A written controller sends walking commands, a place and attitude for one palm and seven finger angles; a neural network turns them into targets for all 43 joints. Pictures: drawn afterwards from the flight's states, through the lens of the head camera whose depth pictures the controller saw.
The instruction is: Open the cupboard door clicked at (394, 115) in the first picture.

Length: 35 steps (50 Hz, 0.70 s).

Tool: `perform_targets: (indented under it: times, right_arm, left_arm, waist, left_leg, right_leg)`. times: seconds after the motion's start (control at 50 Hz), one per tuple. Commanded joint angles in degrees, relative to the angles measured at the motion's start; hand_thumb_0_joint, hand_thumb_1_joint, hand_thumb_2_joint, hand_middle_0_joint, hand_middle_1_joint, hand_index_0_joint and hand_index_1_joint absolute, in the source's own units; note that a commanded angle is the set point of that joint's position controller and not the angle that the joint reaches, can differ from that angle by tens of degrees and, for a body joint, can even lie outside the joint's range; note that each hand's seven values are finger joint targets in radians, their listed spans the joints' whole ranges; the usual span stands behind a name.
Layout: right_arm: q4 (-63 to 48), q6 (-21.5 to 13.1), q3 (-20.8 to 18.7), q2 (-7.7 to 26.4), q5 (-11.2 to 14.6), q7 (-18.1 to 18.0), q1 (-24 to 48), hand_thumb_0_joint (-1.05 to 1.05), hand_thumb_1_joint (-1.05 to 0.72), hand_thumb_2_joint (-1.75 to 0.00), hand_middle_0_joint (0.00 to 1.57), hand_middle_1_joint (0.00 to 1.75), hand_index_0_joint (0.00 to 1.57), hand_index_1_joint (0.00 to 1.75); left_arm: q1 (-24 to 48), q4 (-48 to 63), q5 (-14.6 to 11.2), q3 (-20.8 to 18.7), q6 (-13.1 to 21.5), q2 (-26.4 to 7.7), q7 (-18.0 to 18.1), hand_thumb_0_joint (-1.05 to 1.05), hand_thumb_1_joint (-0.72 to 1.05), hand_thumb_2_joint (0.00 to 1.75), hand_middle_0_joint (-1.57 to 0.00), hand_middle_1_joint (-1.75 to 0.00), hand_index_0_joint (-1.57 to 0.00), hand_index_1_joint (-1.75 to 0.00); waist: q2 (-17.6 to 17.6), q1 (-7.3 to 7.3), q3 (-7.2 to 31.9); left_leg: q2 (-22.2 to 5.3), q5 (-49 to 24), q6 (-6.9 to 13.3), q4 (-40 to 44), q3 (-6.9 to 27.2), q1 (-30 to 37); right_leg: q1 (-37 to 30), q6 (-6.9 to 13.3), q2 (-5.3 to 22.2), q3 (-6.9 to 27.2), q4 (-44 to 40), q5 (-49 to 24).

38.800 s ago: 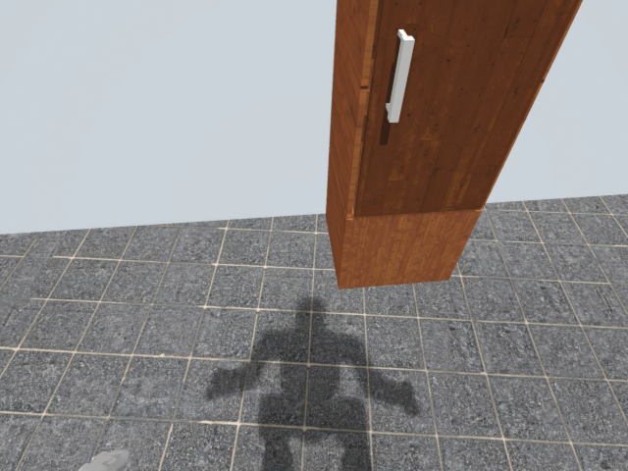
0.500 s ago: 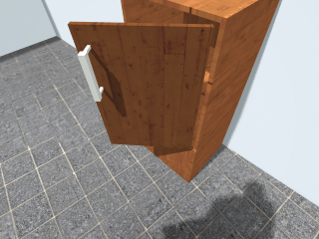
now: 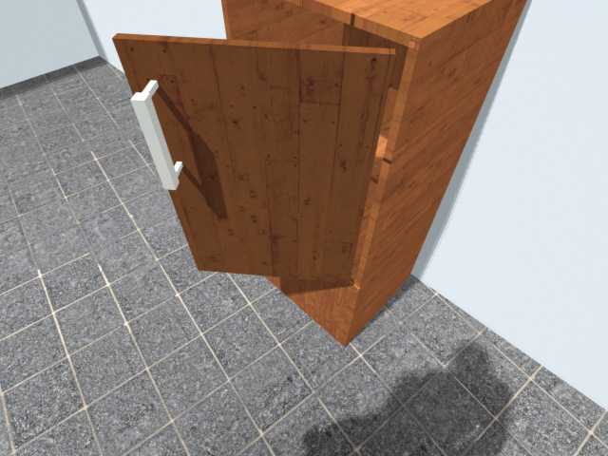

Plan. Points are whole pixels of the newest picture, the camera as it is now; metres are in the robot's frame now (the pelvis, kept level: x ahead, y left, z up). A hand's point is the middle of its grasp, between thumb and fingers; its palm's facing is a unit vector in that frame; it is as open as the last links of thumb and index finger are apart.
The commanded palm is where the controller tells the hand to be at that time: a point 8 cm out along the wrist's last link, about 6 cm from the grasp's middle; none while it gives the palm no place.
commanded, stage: look again from close up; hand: left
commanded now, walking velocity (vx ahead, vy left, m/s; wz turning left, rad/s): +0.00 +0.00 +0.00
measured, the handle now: (162, 138) +0.56 +0.28 +0.10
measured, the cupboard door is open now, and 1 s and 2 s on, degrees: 39 39 39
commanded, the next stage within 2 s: shuffle to correct the standing spot in 0.14 s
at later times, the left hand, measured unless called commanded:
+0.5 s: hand out of the picture +0.01 +0.19 -0.18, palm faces +0.07 -0.97 -0.24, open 7.4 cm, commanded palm none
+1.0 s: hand out of the picture +0.01 +0.23 -0.16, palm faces +0.09 -0.96 -0.25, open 7.4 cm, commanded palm none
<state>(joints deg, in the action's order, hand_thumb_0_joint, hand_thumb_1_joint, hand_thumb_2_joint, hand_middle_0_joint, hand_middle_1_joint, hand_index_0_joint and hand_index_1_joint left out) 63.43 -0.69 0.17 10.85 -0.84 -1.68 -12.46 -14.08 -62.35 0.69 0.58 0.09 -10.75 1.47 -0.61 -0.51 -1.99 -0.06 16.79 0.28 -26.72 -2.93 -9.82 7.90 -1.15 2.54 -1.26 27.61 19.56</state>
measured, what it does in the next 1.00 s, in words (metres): steps on the spot: right foot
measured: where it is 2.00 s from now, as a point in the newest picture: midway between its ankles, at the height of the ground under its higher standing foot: outside the picture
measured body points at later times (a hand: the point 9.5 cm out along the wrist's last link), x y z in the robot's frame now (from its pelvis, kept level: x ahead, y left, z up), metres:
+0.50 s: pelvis +0.00 +0.00 +0.00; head +0.02 +0.00 +0.45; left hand +0.00 +0.24 -0.16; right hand +0.04 -0.24 -0.16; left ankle -0.03 +0.11 -0.74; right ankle -0.05 -0.13 -0.74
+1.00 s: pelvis -0.01 +0.05 +0.00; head +0.02 +0.02 +0.45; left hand +0.01 +0.28 -0.14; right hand +0.03 -0.19 -0.17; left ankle -0.04 +0.17 -0.67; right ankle -0.03 -0.07 -0.74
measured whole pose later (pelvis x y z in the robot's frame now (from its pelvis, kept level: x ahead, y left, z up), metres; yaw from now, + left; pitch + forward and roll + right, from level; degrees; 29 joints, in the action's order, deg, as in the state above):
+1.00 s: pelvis -0.01 +0.05 +0.00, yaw +1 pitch +1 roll +3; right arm 57.7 3.7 -2.5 11.3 -1.7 0.4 -14.7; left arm -16.5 -56.0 1.5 -1.5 0.3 -8.3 2.0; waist 0.4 -1.9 -1.6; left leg 1.2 22.4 -1.3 -59.4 -2.6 -26.5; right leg 12.9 -0.1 6.2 -6.4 31.5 19.4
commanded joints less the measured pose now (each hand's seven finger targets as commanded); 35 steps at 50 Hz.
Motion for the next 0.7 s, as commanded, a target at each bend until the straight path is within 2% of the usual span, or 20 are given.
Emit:
perform_targets:
  times: [0.0,0.04,0.08,0.24,0.32,0.44,0.46,0.5,0.52,0.54,0.56,0.58,0.6,0.62,0.66,0.68]
  right_arm:
    - [-1.98,-1.21,-1.11,6.58,0.19,-0.21,-1.52,0.00,-0.90,-0.90,0.20,0.30,0.20,0.30]
    - [-1.88,-1.13,-1.05,6.63,0.15,-0.24,-1.35,0.00,-0.90,-0.90,0.20,0.30,0.20,0.30]
    - [-1.67,-1.12,-1.06,6.41,0.25,-0.22,-1.18,0.00,-0.90,-0.90,0.20,0.30,0.20,0.30]
    - [-1.54,-1.12,-1.15,7.53,0.17,-0.23,-0.76,0.00,-0.90,-0.90,0.20,0.30,0.20,0.30]
    - [-2.51,-0.06,-0.99,5.17,0.05,-0.06,-1.62,0.00,-0.90,-0.90,0.20,0.30,0.20,0.30]
    - [-5.68,0.95,-1.78,4.93,-0.04,0.12,-0.90,0.00,-0.90,-0.90,0.20,0.30,0.20,0.30]
    - [-6.04,1.01,-2.01,4.74,-0.02,0.21,-1.10,0.00,-0.90,-0.90,0.20,0.30,0.20,0.30]
    - [-6.36,0.99,-2.21,4.74,-0.02,0.45,-2.43,0.00,-0.90,-0.90,0.20,0.30,0.20,0.30]
    - [-6.08,0.83,-2.36,5.21,-0.07,0.54,-4.29,0.00,-0.90,-0.90,0.20,0.30,0.20,0.30]
    - [-5.79,0.74,-2.73,6.79,-0.30,0.52,-5.99,0.00,-0.90,-0.90,0.20,0.30,0.20,0.30]
    - [-5.66,0.70,-3.11,8.60,-0.60,0.33,-7.88,0.00,-0.90,-0.90,0.20,0.30,0.20,0.30]
    - [-5.43,0.70,-3.08,8.49,-0.44,0.14,-9.09,0.00,-0.90,-0.90,0.20,0.30,0.20,0.30]
    - [-5.85,0.72,-3.00,8.40,-0.41,-0.08,-9.24,0.00,-0.90,-0.90,0.20,0.30,0.20,0.30]
    - [-6.89,0.72,-2.81,7.97,-0.34,-0.18,-7.83,0.00,-0.90,-0.90,0.20,0.30,0.20,0.30]
    - [-8.62,0.92,-2.72,7.68,-0.76,-0.05,-4.72,0.00,-0.90,-0.90,0.20,0.30,0.20,0.30]
    - [-9.00,0.88,-2.62,7.14,-0.85,0.00,-3.78,0.00,-0.90,-0.90,0.20,0.30,0.20,0.30]
  left_arm:
    - [-2.51,1.87,0.25,-1.73,1.24,-8.07,0.75,0.00,0.90,0.90,-0.20,-0.30,-0.20,-0.30]
    - [-2.14,1.80,0.19,-1.79,1.24,-8.19,0.70,0.00,0.90,0.90,-0.20,-0.30,-0.20,-0.30]
    - [-2.17,1.78,0.26,-1.74,1.26,-8.19,0.66,0.00,0.90,0.90,-0.20,-0.30,-0.20,-0.30]
    - [-1.26,1.93,0.21,-2.13,1.34,-9.16,0.58,0.00,0.90,0.90,-0.20,-0.30,-0.20,-0.30]
    - [-3.50,2.07,0.24,-2.63,0.74,-8.80,1.01,0.00,0.90,0.90,-0.20,-0.30,-0.20,-0.30]
    - [-5.16,3.65,0.55,-4.36,0.08,-11.60,1.51,0.00,0.90,0.90,-0.20,-0.30,-0.20,-0.30]
    - [-4.90,4.09,0.68,-4.58,-0.05,-11.75,1.53,0.00,0.90,0.90,-0.20,-0.30,-0.20,-0.30]
    - [-3.60,5.16,0.79,-4.93,-0.44,-11.60,1.57,0.00,0.90,0.90,-0.20,-0.30,-0.20,-0.30]
    - [-2.56,5.86,0.80,-5.02,-0.69,-10.91,1.49,0.00,0.90,0.90,-0.20,-0.30,-0.20,-0.30]
    - [-1.90,6.51,0.73,-4.78,-1.00,-9.48,1.35,0.00,0.90,0.90,-0.20,-0.30,-0.20,-0.30]
    - [-0.96,7.30,0.69,-4.35,-1.39,-7.29,1.35,0.00,0.90,0.90,-0.20,-0.30,-0.20,-0.30]
    - [0.60,8.21,0.84,-3.82,-1.78,-5.25,1.46,0.00,0.90,0.90,-0.20,-0.30,-0.20,-0.30]
    - [1.35,8.55,0.80,-3.68,-2.14,-5.26,1.50,0.00,0.90,0.90,-0.20,-0.30,-0.20,-0.30]
    - [1.17,8.63,0.65,-3.69,-2.27,-5.10,1.40,0.00,0.90,0.90,-0.20,-0.30,-0.20,-0.30]
    - [-0.21,8.08,0.74,-3.68,-2.13,-3.95,1.15,0.00,0.90,0.90,-0.20,-0.30,-0.20,-0.30]
    - [-0.71,8.02,0.87,-3.45,-2.08,-3.28,0.91,0.00,0.90,0.90,-0.20,-0.30,-0.20,-0.30]
  waist:
    - [0.04,0.06,0.71]
    - [0.46,0.15,0.79]
    - [-0.64,-0.01,-0.18]
    - [0.29,-0.14,1.19]
    - [-1.50,-0.82,1.03]
    - [-7.97,-1.85,-0.35]
    - [-8.36,-1.63,-0.87]
    - [-7.63,-0.76,-1.49]
    - [-5.10,0.11,-0.65]
    - [1.10,0.70,0.36]
    - [9.12,1.24,0.96]
    - [13.65,1.56,0.08]
    - [12.52,1.81,0.11]
    - [10.84,1.20,0.56]
    - [8.76,-0.11,1.29]
    - [7.40,-0.68,1.47]
  left_leg:
    - [-5.65,-18.35,1.71,3.11,3.99,1.55]
    - [-5.66,-17.73,1.53,3.31,4.11,1.53]
    - [-5.74,-17.01,1.59,3.63,4.02,1.21]
    - [-5.63,-17.60,1.32,3.66,4.15,1.31]
    - [-4.19,-13.58,0.16,0.85,2.02,-2.30]
    - [-2.11,-2.48,-1.03,-5.54,-0.56,-8.89]
    - [-1.95,-1.43,-1.04,-5.25,-0.68,-8.72]
    - [-2.25,-5.37,-0.73,-2.14,-0.95,-5.14]
    - [-3.21,-11.22,-0.26,-0.17,-0.24,-1.21]
    - [-6.06,-19.00,1.35,0.49,3.23,2.47]
    - [-10.91,-25.86,5.11,3.26,9.54,4.21]
    - [-14.26,-29.75,9.30,7.49,13.36,4.62]
    - [-15.46,-30.85,11.90,8.37,14.89,4.42]
    - [-15.48,-29.22,13.03,8.36,14.33,3.16]
    - [-14.06,-29.45,13.13,7.26,11.58,1.66]
    - [-13.29,-30.19,13.01,6.91,10.16,0.80]
  right_leg:
    - [1.16,2.70,4.30,2.91,-3.81,-20.83]
    - [1.16,2.76,4.22,3.17,-4.05,-20.52]
    - [1.31,2.75,4.10,3.05,-4.62,-20.20]
    - [0.08,3.05,4.69,3.34,-4.87,-20.93]
    - [-1.56,4.32,7.69,5.63,-3.89,-24.56]
    - [-2.57,8.93,15.25,11.82,-3.91,-30.32]
    - [-1.30,9.12,15.60,11.80,-3.48,-29.75]
    - [2.91,8.02,14.37,9.73,-1.50,-26.19]
    - [5.69,6.69,11.91,6.83,1.08,-22.60]
    - [8.93,4.64,7.81,2.61,5.36,-15.91]
    - [12.40,2.45,2.89,-2.12,11.41,-2.82]
    - [15.91,1.37,0.04,-3.08,18.90,12.71]
    - [18.02,1.71,0.41,-1.46,25.76,16.39]
    - [18.40,2.16,1.33,-0.53,29.14,15.97]
    - [17.27,2.55,2.16,-1.55,29.91,13.19]
    - [15.72,2.50,2.06,-2.54,27.42,12.26]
